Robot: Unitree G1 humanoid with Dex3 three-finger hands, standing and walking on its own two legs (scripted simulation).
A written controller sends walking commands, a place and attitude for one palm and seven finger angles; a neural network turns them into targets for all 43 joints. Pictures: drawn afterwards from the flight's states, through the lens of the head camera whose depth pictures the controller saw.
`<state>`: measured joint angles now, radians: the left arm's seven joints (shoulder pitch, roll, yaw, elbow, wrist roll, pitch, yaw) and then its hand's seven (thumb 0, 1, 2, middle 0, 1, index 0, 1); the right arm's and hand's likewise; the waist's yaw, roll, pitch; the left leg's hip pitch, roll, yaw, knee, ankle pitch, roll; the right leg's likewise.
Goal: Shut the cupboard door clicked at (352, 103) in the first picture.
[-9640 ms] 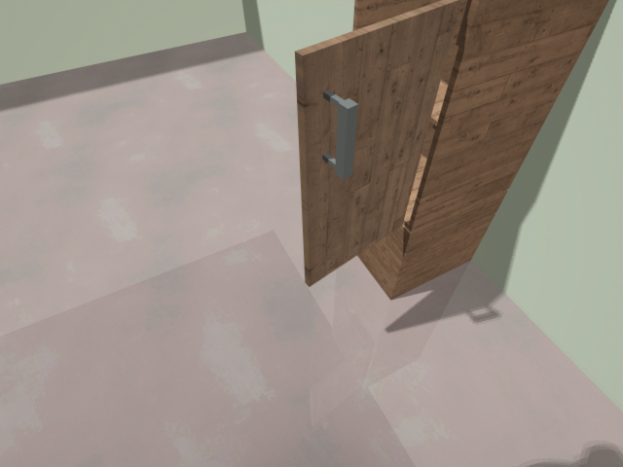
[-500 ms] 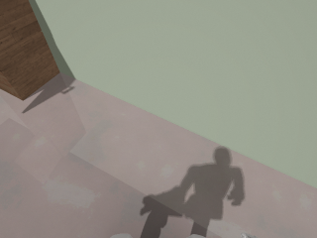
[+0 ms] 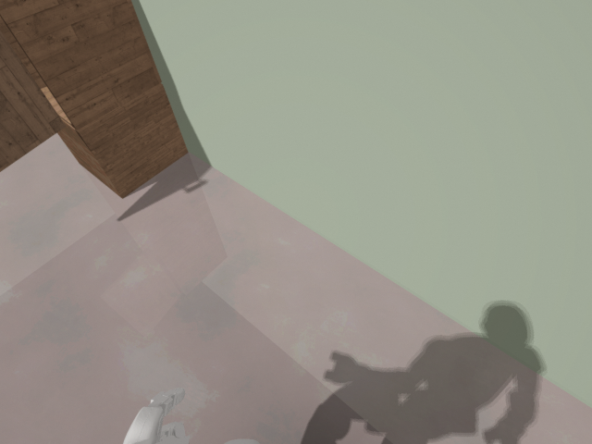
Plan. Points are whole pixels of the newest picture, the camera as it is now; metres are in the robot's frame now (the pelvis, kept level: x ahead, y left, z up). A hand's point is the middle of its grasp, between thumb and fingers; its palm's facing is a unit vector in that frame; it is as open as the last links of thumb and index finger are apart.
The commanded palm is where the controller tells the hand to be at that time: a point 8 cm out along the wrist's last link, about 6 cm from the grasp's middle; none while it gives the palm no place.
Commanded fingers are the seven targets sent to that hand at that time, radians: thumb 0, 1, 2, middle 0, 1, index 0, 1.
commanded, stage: walk to a spot facing it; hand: left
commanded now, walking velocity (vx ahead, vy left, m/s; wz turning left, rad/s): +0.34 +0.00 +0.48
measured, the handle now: out of the picture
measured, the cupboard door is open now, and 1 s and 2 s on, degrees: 100 100 100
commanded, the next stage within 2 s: turn to face it in 1.32 s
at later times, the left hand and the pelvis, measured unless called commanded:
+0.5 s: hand out of the picture +0.09 +0.21 -0.18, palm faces +0.33 -0.93 -0.15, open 7.4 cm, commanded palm none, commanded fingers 0.00 0.90 0.90 -0.20 -0.30 -0.20 -0.30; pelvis +0.21 +0.07 -0.02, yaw +15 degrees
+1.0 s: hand (166, 227) +0.56 +0.31 -0.16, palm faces +0.19 -0.97 -0.17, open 7.4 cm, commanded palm none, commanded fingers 0.00 0.90 0.90 -0.20 -0.30 -0.20 -0.30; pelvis +0.45 +0.10 -0.01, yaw +17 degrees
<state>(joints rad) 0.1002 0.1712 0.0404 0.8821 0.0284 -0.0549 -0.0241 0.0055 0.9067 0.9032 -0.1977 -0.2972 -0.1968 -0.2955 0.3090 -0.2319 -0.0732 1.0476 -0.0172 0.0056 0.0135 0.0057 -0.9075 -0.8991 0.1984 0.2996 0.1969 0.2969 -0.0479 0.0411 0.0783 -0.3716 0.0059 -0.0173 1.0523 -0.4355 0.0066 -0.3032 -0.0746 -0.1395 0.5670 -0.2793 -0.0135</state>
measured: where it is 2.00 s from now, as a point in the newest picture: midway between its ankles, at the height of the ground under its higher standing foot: (251, 277)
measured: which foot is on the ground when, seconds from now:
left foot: up 0.00-0.38, down 0.40-1.00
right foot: down 0.00-0.42, up 0.44-0.96, down 0.98-1.00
